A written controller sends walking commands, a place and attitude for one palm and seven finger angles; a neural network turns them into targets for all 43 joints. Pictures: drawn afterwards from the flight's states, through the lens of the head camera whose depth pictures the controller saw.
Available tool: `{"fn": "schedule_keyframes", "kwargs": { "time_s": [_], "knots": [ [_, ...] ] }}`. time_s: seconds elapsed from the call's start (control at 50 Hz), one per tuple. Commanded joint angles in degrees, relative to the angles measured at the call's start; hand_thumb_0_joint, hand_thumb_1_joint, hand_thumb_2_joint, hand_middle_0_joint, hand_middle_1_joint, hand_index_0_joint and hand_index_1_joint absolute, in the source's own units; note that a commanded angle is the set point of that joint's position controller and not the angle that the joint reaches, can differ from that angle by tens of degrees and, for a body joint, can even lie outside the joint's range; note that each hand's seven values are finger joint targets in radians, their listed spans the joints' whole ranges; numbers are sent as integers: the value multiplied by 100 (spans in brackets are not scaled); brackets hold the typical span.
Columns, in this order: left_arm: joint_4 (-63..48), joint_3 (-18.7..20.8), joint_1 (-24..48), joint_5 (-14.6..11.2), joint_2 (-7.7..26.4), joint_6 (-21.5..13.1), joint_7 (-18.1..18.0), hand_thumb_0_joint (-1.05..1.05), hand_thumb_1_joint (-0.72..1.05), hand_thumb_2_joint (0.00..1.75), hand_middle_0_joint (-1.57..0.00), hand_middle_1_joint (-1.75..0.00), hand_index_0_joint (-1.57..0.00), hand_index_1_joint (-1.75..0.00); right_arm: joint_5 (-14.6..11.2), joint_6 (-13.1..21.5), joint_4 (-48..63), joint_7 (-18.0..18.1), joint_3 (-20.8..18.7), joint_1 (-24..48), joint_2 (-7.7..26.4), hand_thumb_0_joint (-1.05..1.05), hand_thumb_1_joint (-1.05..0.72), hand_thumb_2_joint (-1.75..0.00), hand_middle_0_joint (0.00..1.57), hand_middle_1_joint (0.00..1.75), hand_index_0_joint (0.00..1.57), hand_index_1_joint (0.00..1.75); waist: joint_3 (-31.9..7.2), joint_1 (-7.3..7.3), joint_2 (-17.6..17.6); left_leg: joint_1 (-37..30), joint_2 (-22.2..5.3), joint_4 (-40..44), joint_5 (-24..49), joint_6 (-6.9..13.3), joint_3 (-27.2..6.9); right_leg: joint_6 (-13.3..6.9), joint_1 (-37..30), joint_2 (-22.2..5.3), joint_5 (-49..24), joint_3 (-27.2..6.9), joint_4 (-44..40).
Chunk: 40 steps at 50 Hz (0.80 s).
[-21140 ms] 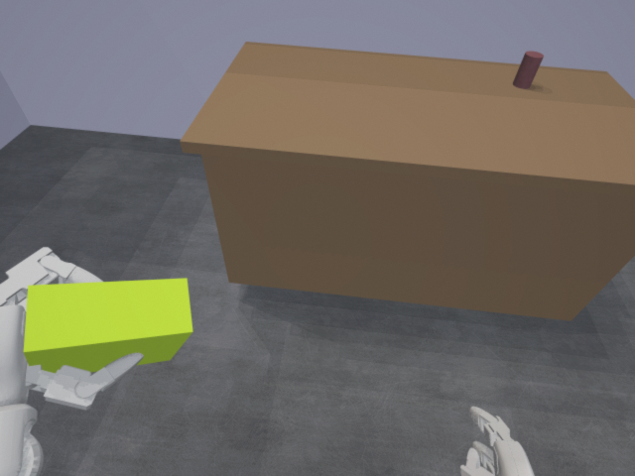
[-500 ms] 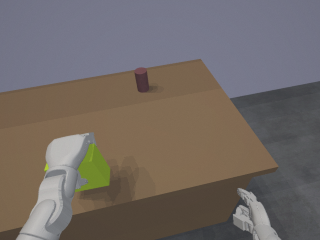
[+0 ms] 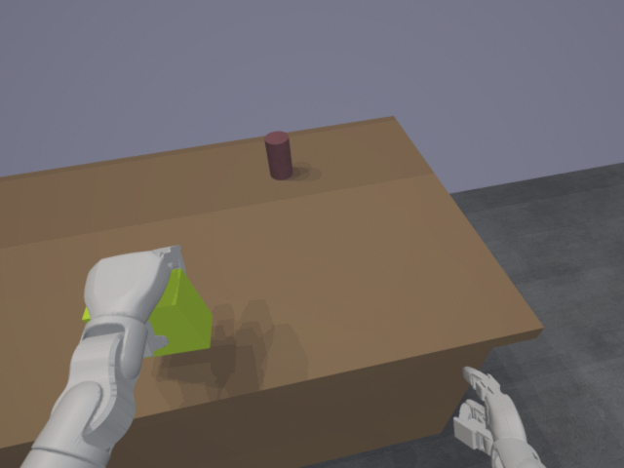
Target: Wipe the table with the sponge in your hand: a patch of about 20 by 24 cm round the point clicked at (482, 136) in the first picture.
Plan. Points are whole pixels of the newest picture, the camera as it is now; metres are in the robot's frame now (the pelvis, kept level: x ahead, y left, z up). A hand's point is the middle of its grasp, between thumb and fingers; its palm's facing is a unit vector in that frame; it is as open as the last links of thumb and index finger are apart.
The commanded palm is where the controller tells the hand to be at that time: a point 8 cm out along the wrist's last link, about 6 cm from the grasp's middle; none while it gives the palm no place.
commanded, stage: move the sponge above the wiping area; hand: left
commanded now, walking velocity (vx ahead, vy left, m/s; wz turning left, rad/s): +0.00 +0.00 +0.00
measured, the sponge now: (161, 324) +0.26 +0.27 +0.03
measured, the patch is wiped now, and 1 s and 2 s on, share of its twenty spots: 0.00 0.00 0.00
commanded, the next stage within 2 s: lower the sponge onto the table in 0.68 s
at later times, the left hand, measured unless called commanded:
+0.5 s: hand (147, 291) +0.27 +0.27 +0.09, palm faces +0.11 -0.05 -0.99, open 9.5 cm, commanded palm +0.23 +0.27 +0.14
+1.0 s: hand (126, 305) +0.25 +0.29 +0.08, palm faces +0.08 -0.07 -0.99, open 9.5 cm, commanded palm +0.23 +0.27 +0.14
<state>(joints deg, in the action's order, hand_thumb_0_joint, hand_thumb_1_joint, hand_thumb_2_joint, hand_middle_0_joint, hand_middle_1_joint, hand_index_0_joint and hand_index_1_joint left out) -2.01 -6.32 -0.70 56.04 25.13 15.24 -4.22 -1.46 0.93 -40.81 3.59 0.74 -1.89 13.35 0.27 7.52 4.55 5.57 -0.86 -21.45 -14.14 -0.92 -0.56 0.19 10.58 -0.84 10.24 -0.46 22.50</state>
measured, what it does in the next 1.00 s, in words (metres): stands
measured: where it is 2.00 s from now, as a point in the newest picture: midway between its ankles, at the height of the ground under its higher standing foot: outside the picture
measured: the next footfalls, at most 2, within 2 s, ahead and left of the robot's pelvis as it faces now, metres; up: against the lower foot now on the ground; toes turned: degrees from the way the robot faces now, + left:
none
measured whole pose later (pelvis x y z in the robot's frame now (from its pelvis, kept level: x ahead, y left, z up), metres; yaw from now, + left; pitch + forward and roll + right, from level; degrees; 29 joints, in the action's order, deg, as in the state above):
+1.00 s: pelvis +0.01 +0.00 +0.00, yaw +1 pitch -2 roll +0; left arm -3.1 -3.9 -2.2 54.1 25.5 21.8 -4.6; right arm -2.3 -0.4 -41.0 2.8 0.6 -2.1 14.3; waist 0.1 7.3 4.7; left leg 5.6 -0.7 -21.6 -14.5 -0.8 -1.2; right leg 0.4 10.2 -1.0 10.8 0.0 22.5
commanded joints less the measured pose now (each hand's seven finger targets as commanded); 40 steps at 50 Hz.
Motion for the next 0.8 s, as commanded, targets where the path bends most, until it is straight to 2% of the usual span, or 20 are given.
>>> {"fn": "schedule_keyframes", "kwargs": {
  "time_s": [0.0, 0.04, 0.06, 0.12, 0.2, 0.24, 0.26, 0.28, 0.3, 0.34, 0.4, 0.44, 0.46, 0.54, 0.56, 0.66, 0.68, 0.7, 0.74, 0.78],
  "knots": [
    [-874, 973, 866, -30, 1097, 658, -321, 0, 10, 130, -120, -160, -120, -160, -66, 148, 953, -53, -178, 1200, 715, 0, -90, -90, 20, 30, 20, 30, -1204, 111, -231, 147, 194, 275, 1815, 139, -127, -409, -892, 83, -1137, -124, -173],
    [-749, 881, 621, -122, 1022, 976, -155, 0, 10, 130, -120, -160, -120, -160, -109, 86, 989, -92, -152, 1337, 763, 0, -90, -90, 20, 30, 20, 30, -917, 80, -214, 224, 217, 322, 1604, 160, -140, -415, -789, 115, -929, -187, -223],
    [-801, 555, 671, -163, 755, 1081, -19, 0, 10, 130, -120, -160, -120, -160, -136, 65, 1052, -108, -124, 1299, 753, 0, -90, -90, 20, 30, 20, 30, -1006, 6, -336, 287, 214, 324, 1558, 197, -78, -363, -833, 90, -916, -11, -172],
    [-1004, 346, 910, -101, 866, 1101, 305, 0, 10, 130, -120, -160, -120, -160, -121, 31, 1107, -100, -121, 1259, 797, 0, -90, -90, 20, 30, 20, 30, -969, -84, -447, 259, 231, 294, 1361, 264, -145, -341, -716, 82, -758, -38, -201],
    [-1633, 243, 1652, 76, 932, 435, 387, 0, 10, 130, -120, -160, -120, -160, -16, 199, 1151, -15, -135, 1039, 712, 0, -90, -90, 20, 30, 20, 30, -1373, -133, -282, -36, 233, 169, 1413, 340, -173, -366, -637, 128, -718, -57, -161],
    [-1878, 635, 1848, 171, 1313, 66, 214, 0, 10, 130, -120, -160, -120, -160, 48, 283, 1112, 47, -153, 991, 691, 0, -90, -90, 20, 30, 20, 30, -1460, -66, -75, -167, 203, 164, 1379, 319, -255, -434, -630, 209, -657, -255, -196],
    [-1856, 573, 1980, 261, 1163, -76, 83, 0, 10, 130, -120, -160, -120, -160, 68, 338, 1099, 91, -161, 838, 609, 0, -90, -90, 20, 30, 20, 30, -1606, -86, -138, -189, 215, 122, 1518, 324, -200, -429, -647, 184, -693, -133, -129],
    [-1535, 745, 1906, 314, 1285, -137, -61, 0, 10, 130, -120, -160, -120, -160, 74, 338, 982, 106, -197, 840, 635, 0, -90, -90, 20, 30, 20, 30, -1379, -42, -98, -174, 193, 122, 1533, 261, -236, -468, -515, 199, -686, -207, -197],
    [-1470, 605, 2073, 316, 1098, -179, -168, 0, 10, 130, -120, -160, -120, -160, 69, 324, 939, 107, -192, 838, 629, 0, -90, -90, 20, 30, 20, 30, -1313, -93, -93, -164, 178, 141, 1551, 214, -235, -464, -431, 183, -709, -171, -217],
    [-1300, 999, 2130, 351, 1446, -49, -401, 0, 10, 130, -120, -160, -120, -160, 29, 309, 880, 98, -207, 908, 679, 0, -90, -90, 20, 30, 20, 30, -1329, -4, 135, -164, 188, 205, 1475, 171, -266, -539, -478, 234, -635, -347, -235],
    [-1079, 871, 1623, 187, 1118, 346, -536, 0, 10, 130, -120, -160, -120, -160, -40, 249, 907, 28, -201, 1054, 651, 0, -90, -90, 20, 30, 20, 30, -1517, 81, 12, -76, 191, 198, 1903, 135, -151, -470, -825, 109, -1132, -150, -154],
    [-793, 1102, 1309, 28, 1313, 724, -493, 0, 10, 130, -120, -160, -120, -160, -74, 174, 864, -24, -168, 1210, 728, 0, -90, -90, 20, 30, 20, 30, -1325, 113, -120, 13, 214, 257, 1749, 143, -169, -468, -877, 145, -1055, -255, -205],
    [-638, 792, 1186, -28, 966, 929, -375, 0, 10, 130, -120, -160, -120, -160, -110, 125, 902, -52, -139, 1242, 704, 0, -90, -90, 20, 30, 20, 30, -1259, 63, -220, 136, 212, 284, 1733, 170, -69, -410, -900, 113, -1055, -71, -167],
    [-515, 423, 955, -124, 866, 1405, 200, 0, 10, 130, -120, -160, -120, -160, -179, -16, 1018, -89, -76, 1416, 817, 0, -90, -90, 20, 30, 20, 30, -794, -59, -445, 335, 245, 334, 1348, 230, -135, -374, -704, 102, -764, -146, -237],
    [-743, 141, 1073, -127, 678, 1382, 369, 0, 10, 130, -120, -160, -120, -160, -180, -11, 1119, -101, -65, 1339, 795, 0, -90, -90, 20, 30, 20, 30, -946, -117, -414, 314, 243, 292, 1339, 284, -78, -336, -733, 79, -759, 7, -185],
    [-1800, 570, 1455, 61, 1255, 451, 536, 0, 10, 130, -120, -160, -120, -160, -5, 168, 1271, -18, -113, 978, 713, 0, -90, -90, 20, 30, 20, 30, -1749, -73, -386, -60, 265, 32, 1700, 401, -143, -361, -896, 106, -1106, -64, -12],
    [-1728, 821, 1309, 103, 1448, 208, 434, 0, 10, 130, -120, -160, -120, -160, 39, 198, 1193, 9, -155, 914, 707, 0, -90, -90, 20, 30, 20, 30, -1663, -12, -380, -101, 243, 16, 1773, 363, -193, -390, -849, 124, -1166, -142, -43],
    [-1822, 730, 1345, 107, 1269, -6, 337, 0, 10, 130, -120, -160, -120, -160, 64, 223, 1172, 37, -161, 851, 674, 0, -90, -90, 20, 30, 20, 30, -1607, -28, -304, -154, 228, 0, 1889, 335, -184, -396, -784, 117, -1287, -143, -65],
    [-1946, 1333, 1407, 203, 1806, -236, 13, 0, 10, 130, -120, -160, -120, -160, 104, 267, 1071, 79, -222, 801, 718, 0, -90, -90, 20, 30, 20, 30, -1572, 43, 11, -267, 200, 8, 1931, 276, -255, -495, -740, 196, -1277, -417, -148],
    [-1685, 1234, 1308, 295, 1514, -245, -276, 0, 10, 130, -120, -160, -120, -160, 93, 294, 1017, 84, -263, 718, 658, 0, -90, -90, 20, 30, 20, 30, -1380, 44, 36, -205, 166, -29, 2151, 192, -207, -517, -591, 146, -1317, -312, -132]
  ]
}}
